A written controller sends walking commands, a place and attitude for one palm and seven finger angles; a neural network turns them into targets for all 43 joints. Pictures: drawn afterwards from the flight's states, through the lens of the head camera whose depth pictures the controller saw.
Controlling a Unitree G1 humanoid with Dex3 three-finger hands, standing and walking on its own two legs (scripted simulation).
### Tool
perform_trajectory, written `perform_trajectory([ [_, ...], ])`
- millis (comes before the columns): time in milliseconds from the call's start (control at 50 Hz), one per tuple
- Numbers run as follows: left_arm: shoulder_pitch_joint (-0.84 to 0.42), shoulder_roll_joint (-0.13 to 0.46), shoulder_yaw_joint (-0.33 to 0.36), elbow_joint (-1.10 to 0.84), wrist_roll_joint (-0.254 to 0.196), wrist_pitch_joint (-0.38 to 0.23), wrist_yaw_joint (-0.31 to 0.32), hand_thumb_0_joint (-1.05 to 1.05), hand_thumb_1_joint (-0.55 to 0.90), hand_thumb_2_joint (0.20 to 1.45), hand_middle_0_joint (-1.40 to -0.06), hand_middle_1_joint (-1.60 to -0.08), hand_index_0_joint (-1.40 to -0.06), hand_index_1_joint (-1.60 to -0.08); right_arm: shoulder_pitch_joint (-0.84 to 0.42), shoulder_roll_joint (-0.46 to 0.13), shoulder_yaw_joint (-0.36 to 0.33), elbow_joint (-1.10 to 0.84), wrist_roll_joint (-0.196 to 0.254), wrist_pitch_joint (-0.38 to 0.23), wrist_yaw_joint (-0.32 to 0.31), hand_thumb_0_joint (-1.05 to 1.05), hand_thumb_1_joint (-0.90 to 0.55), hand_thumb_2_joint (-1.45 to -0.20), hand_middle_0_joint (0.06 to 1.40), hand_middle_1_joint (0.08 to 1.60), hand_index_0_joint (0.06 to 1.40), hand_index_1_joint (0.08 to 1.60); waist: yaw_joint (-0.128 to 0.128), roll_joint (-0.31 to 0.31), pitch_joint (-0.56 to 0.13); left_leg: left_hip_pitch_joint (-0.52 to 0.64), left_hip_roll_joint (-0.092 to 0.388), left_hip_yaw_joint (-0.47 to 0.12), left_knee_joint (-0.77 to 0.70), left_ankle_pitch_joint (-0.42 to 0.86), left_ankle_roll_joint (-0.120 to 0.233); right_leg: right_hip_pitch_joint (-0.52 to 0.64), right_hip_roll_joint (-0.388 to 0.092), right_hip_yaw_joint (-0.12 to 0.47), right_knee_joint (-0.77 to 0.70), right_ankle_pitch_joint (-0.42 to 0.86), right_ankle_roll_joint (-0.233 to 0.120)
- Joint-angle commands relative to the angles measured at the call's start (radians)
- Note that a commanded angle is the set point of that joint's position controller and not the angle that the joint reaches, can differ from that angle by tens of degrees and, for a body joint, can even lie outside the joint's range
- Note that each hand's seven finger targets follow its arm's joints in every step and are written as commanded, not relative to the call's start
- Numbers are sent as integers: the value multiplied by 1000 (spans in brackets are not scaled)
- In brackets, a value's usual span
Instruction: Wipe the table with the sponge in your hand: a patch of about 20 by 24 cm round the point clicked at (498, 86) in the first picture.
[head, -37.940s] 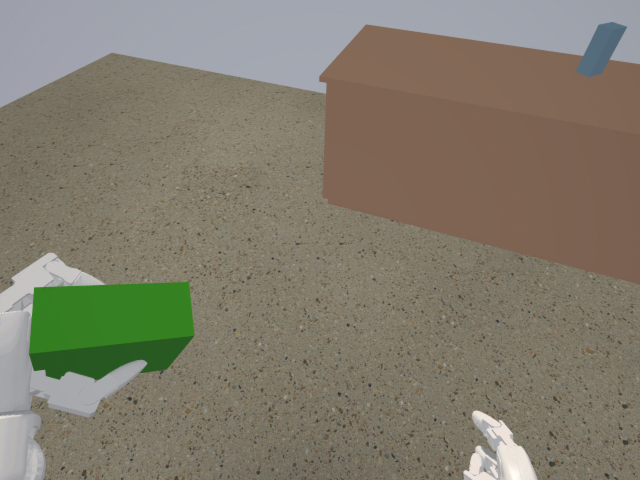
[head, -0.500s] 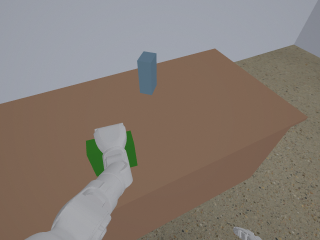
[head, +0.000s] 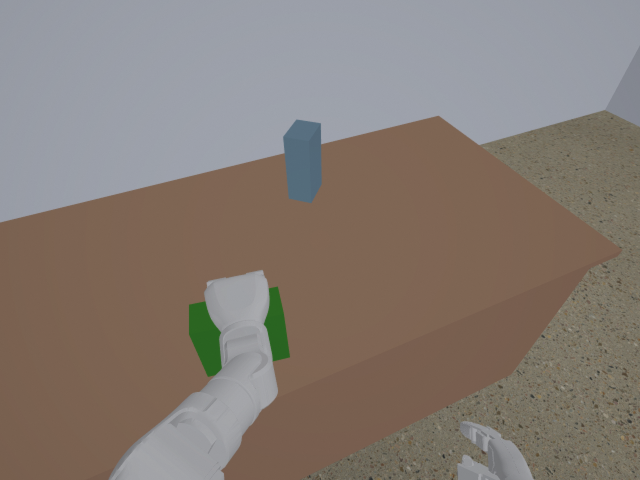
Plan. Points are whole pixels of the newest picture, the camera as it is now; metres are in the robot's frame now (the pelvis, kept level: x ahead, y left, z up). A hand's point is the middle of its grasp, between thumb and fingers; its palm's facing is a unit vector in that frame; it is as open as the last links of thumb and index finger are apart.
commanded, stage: wipe back along the third lane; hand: left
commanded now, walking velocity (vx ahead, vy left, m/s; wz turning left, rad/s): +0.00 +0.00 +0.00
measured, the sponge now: (244, 339) +0.34 +0.16 -0.05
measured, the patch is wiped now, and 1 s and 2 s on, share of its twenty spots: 1.00 1.00 1.00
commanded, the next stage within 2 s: slide back across to the middle lane in 0.60 s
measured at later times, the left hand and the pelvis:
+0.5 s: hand (244, 325) +0.34 +0.15 -0.01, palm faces -0.06 -0.03 -1.00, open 9.7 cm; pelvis +0.00 -0.01 +0.00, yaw -1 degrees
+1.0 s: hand (226, 328) +0.33 +0.17 -0.01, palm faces -0.05 -0.08 -1.00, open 9.7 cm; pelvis +0.00 +0.00 +0.00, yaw -2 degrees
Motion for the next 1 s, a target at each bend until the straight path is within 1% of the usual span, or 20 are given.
perform_trajectory([
  [0, -200, 5, 41, -56, -11, -3, -25, 0, 100, 1300, -1200, -1600, -1200, -1600, -141, -112, -28, -141, 3, -37, -15, 0, -900, -900, 200, 300, 200, 300, -20, -142, -149, 101, -15, 26, -51, 128, 16, 74, -26, 32, -102, 261, -1],
  [140, -158, -10, 28, -103, -3, -9, -34, 0, 100, 1300, -1200, -1600, -1200, -1600, -150, -107, -31, -161, 2, -30, -13, 0, -900, -900, 200, 300, 200, 300, -17, -139, -182, 104, -16, 31, -34, 182, 18, 109, -31, 41, -87, 372, -3],
  [180, -137, 25, 47, -99, -1, -5, -33, 0, 100, 1300, -1200, -1600, -1200, -1600, -146, -114, -29, -156, 1, -27, -16, 0, -900, -900, 200, 300, 200, 300, -18, -154, -160, 90, -19, 33, -34, 164, 17, 111, -33, 54, -94, 361, 1],
  [240, -127, 23, 46, -129, -7, 1, -40, 0, 100, 1300, -1200, -1600, -1200, -1600, -155, -112, -29, -164, 5, -29, -18, 0, -900, -900, 200, 300, 200, 300, -12, -152, -177, 93, -19, 31, -39, 173, 17, 126, -32, 52, -93, 375, 0],
  [280, -129, 45, 58, -124, -6, 5, -40, 0, 100, 1300, -1200, -1600, -1200, -1600, -146, -116, -27, -160, 5, -30, -21, 0, -900, -900, 200, 300, 200, 300, -16, -140, -150, 87, -19, 36, -40, 151, 17, 112, -33, 54, -98, 346, 2],
  [360, -100, 60, 66, -142, -3, 6, -47, 0, 100, 1300, -1200, -1600, -1200, -1600, -148, -120, -27, -165, 7, -31, -25, 0, -900, -900, 200, 300, 200, 300, -8, -147, -161, 82, -21, 34, -43, 157, 16, 124, -31, 58, -94, 352, 1],
  [440, -106, 27, 41, -148, -3, 8, -53, 0, 100, 1300, -1200, -1600, -1200, -1600, -153, -115, -30, -172, 11, -36, -23, 0, -900, -900, 200, 300, 200, 300, -12, -157, -148, 83, -18, 32, -46, 145, 19, 106, -28, 53, -102, 321, 0],
  [460, -116, 48, 49, -149, 2, 7, -49, 0, 100, 1300, -1200, -1600, -1200, -1600, -146, -120, -30, -166, 11, -35, -24, 0, -900, -900, 200, 300, 200, 300, -14, -142, -143, 83, -18, 31, -45, 137, 17, 95, -27, 56, -99, 304, -1],
  [560, -83, 35, 49, -141, -1, 1, -44, 0, 100, 1300, -1200, -1600, -1200, -1600, -141, -118, -34, -167, 10, -42, -21, 0, -900, -900, 200, 300, 200, 300, -2, -138, -170, 87, -17, 34, -40, 145, 16, 99, -25, 50, -89, 304, -2],
  [600, -105, 27, 38, -134, -3, 3, -42, 0, 100, 1300, -1200, -1600, -1200, -1600, -141, -116, -31, -166, 11, -42, -20, 0, -900, -900, 200, 300, 200, 300, -12, -138, -142, 81, -16, 33, -43, 123, 16, 77, -24, 47, -97, 270, -1],
  [640, -123, 50, 64, -138, -10, 2, -40, 0, 100, 1300, -1200, -1600, -1200, -1600, -146, -116, -31, -167, 12, -45, -23, 0, -900, -900, 200, 300, 200, 300, -9, -142, -147, 75, -16, 31, -47, 118, 17, 83, -24, 51, -102, 262, 0],
  [680, -158, 58, 66, -120, -8, 3, -36, 0, 100, 1300, -1200, -1600, -1200, -1600, -143, -117, -28, -159, 11, -46, -29, 0, -900, -900, 200, 300, 200, 300, -21, -146, -132, 71, -16, 35, -46, 90, 18, 61, -25, 53, -108, 219, 5],
  [740, -160, 121, 127, -148, -9, 0, -36, 0, 100, 1300, -1200, -1600, -1200, -1600, -151, -115, -26, -167, 12, -50, -37, 0, -900, -900, 200, 300, 200, 300, 0, -132, -162, 76, -17, 32, -58, 92, 16, 89, -24, 57, -111, 202, 5],
  [760, -154, 128, 123, -166, -3, -2, -36, 0, 100, 1300, -1200, -1600, -1200, -1600, -152, -116, -24, -173, 13, -51, -40, 0, -900, -900, 200, 300, 200, 300, 1, -109, -161, 79, -20, 33, -61, 83, 15, 88, -25, 59, -111, 180, 5],
  [840, -105, 189, 175, -216, 9, 1, -47, 0, 100, 1300, -1200, -1600, -1200, -1600, -154, -120, -23, -186, 12, -54, -48, 0, -900, -900, 200, 300, 200, 300, 14, -144, -189, 84, -22, 32, -66, 111, 19, 143, -27, 72, -115, 238, 7],
  [860, -96, 206, 179, -232, 16, 2, -48, 0, 100, 1300, -1200, -1600, -1200, -1600, -158, -121, -20, -189, 13, -54, -51, 0, -900, -900, 200, 300, 200, 300, 14, -128, -170, 84, -25, 34, -67, 107, 20, 139, -27, 78, -117, 232, 8],
  [900, -72, 188, 154, -260, 27, 10, -60, 0, 100, 1300, -1200, -1600, -1200, -1600, -160, -119, -20, -194, 14, -56, -53, 0, -900, -900, 200, 300, 200, 300, 11, -131, -155, 99, -24, 34, -73, 113, 22, 140, -28, 77, -124, 235, 8],
  [940, -46, 200, 162, -327, 19, 7, -77, 0, 100, 1300, -1200, -1600, -1200, -1600, -176, -120, -22, -210, 17, -62, -52, 0, -900, -900, 200, 300, 200, 300, 24, -109, -188, 124, -26, 31, -74, 147, 23, 171, -27, 74, -119, 284, 3],
  [960, -22, 220, 173, -351, 19, 5, -83, 0, 100, 1300, -1200, -1600, -1200, -1600, -172, -124, -23, -211, 18, -62, -53, 0, -900, -900, 200, 300, 200, 300, 24, -119, -188, 133, -27, 32, -72, 153, 25, 180, -27, 77, -118, 296, 4],
  [980, 2, 202, 149, -366, 20, 6, -94, 0, 100, 1300, -1200, -1600, -1200, -1600, -178, -123, -21, -215, 19, -63, -54, 0, -900, -900, 200, 300, 200, 300, 21, -119, -170, 138, -28, 33, -74, 154, 26, 177, -28, 77, -124, 298, 5],
])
